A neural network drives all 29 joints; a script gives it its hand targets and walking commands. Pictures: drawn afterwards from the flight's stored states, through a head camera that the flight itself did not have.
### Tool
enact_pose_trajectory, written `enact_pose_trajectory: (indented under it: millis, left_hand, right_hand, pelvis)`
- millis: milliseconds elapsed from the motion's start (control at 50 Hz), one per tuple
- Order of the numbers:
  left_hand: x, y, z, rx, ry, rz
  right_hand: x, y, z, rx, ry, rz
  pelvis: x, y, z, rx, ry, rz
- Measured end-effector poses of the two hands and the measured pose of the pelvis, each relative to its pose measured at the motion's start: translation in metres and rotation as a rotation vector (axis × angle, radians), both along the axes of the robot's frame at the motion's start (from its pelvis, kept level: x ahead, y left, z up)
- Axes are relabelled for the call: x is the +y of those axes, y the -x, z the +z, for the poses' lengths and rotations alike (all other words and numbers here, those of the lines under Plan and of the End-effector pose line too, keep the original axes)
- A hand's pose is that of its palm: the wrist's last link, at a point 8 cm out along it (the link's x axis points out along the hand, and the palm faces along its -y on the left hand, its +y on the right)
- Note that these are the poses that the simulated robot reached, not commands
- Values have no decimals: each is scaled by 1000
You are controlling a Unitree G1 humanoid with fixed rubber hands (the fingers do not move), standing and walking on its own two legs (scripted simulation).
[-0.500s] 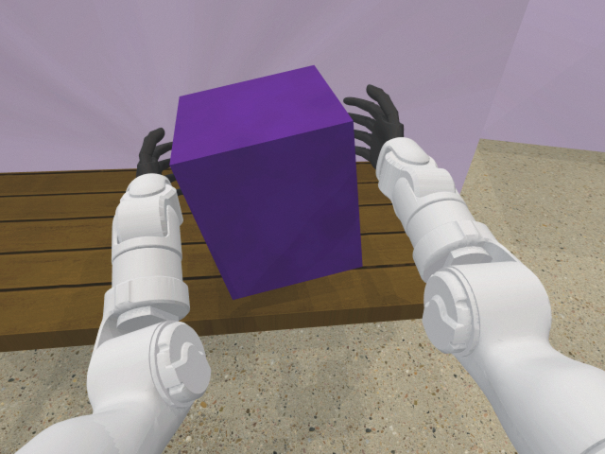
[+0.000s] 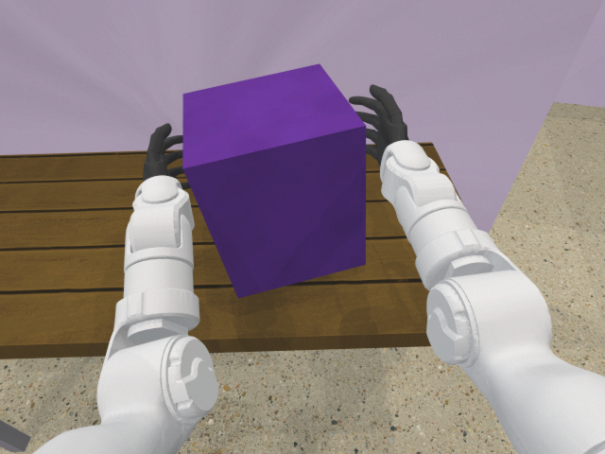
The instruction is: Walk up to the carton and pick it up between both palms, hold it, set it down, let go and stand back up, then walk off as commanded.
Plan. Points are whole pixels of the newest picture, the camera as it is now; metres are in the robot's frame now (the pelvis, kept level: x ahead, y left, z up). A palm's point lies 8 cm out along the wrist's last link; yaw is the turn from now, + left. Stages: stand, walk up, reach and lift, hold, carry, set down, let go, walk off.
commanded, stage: set down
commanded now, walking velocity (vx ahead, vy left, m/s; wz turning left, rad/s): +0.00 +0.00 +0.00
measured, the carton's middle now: (278, 182) +0.48 +0.05 +0.12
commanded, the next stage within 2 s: none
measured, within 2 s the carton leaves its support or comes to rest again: neither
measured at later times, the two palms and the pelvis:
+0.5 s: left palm (178, 195) +0.42 +0.18 +0.15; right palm (375, 147) +0.50 -0.10 +0.17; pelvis +0.06 -0.01 +0.00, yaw +0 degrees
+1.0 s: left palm (215, 198) +0.43 +0.14 +0.13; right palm (400, 156) +0.52 -0.14 +0.14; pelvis +0.08 -0.07 +0.01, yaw -2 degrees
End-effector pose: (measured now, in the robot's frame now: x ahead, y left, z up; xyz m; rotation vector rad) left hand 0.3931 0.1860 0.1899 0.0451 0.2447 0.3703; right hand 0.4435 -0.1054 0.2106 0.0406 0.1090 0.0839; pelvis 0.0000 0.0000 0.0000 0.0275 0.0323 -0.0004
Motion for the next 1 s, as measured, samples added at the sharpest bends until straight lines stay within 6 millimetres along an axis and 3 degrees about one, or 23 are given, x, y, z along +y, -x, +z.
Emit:
enact_pose_trajectory:
  millis: [140,300,420,520,600,700,800,880,1000]
  left_hand:
    - [-1,-8,-20,21,9,51]
    - [2,-8,-18,34,22,109]
    - [3,-18,-23,47,28,126]
    - [-9,-24,-41,100,0,112]
    - [-15,-26,-41,78,3,139]
    - [-25,-33,-47,42,-58,188]
    - [-30,-30,-50,44,-59,183]
    - [-39,-29,-54,18,-69,182]
    - [-51,-38,-56,11,-19,118]
  right_hand:
    - [11,-26,2,-34,61,-7]
    - [15,-39,-10,-22,66,38]
    - [17,-52,-23,-7,62,51]
    - [4,-60,-44,26,49,52]
    - [0,-68,-48,-43,24,47]
    - [-6,-81,-71,-67,-26,90]
    - [-10,-78,-76,-129,-83,48]
    - [-20,-77,-83,-142,-118,77]
    - [-37,-75,-66,-135,-99,55]
  pelvis:
    - [1,-21,2,27,1,2]
    - [-3,-42,11,49,-2,0]
    - [-5,-56,6,71,-3,12]
    - [-12,-64,5,94,-14,4]
    - [-19,-69,3,139,-21,20]
    - [-31,-65,2,256,-41,-53]
    - [-45,-71,2,253,-38,38]
    - [-56,-73,0,272,-52,-50]
    - [-70,-75,6,245,-71,-43]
